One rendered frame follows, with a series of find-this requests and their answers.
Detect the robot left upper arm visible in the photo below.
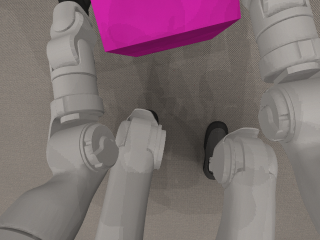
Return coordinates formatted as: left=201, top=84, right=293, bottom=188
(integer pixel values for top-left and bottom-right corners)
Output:
left=0, top=122, right=119, bottom=240

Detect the left robot forearm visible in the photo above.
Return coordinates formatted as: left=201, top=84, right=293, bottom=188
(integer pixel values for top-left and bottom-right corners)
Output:
left=46, top=1, right=105, bottom=155

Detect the carton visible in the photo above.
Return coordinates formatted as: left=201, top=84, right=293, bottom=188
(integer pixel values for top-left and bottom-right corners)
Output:
left=90, top=0, right=241, bottom=57

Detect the robot shin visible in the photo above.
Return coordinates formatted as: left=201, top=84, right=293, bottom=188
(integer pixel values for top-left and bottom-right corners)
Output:
left=208, top=127, right=278, bottom=180
left=115, top=108, right=158, bottom=147

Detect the right robot shin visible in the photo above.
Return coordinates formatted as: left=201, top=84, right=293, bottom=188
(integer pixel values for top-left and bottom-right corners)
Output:
left=208, top=127, right=278, bottom=180

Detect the left robot hand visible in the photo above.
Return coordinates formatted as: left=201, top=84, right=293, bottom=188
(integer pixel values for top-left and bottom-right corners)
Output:
left=58, top=0, right=91, bottom=16

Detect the left robot shin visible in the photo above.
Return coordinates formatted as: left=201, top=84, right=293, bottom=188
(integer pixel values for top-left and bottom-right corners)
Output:
left=115, top=108, right=158, bottom=147

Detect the right robot forearm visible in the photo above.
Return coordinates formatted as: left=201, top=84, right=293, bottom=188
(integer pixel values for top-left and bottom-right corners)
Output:
left=241, top=0, right=320, bottom=85

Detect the robot right upper arm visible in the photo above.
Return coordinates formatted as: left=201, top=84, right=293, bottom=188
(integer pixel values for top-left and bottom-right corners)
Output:
left=258, top=77, right=320, bottom=235

